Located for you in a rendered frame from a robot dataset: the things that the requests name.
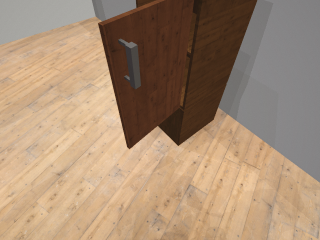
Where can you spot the handle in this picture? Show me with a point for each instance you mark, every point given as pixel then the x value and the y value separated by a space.
pixel 132 56

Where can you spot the cupboard door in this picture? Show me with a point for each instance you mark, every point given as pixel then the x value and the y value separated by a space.
pixel 161 30

